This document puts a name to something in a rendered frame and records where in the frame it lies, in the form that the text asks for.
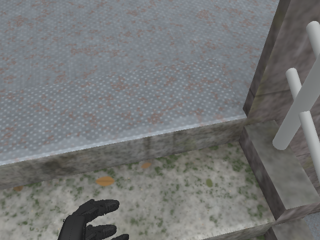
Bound left robot hand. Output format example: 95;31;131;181
57;199;129;240

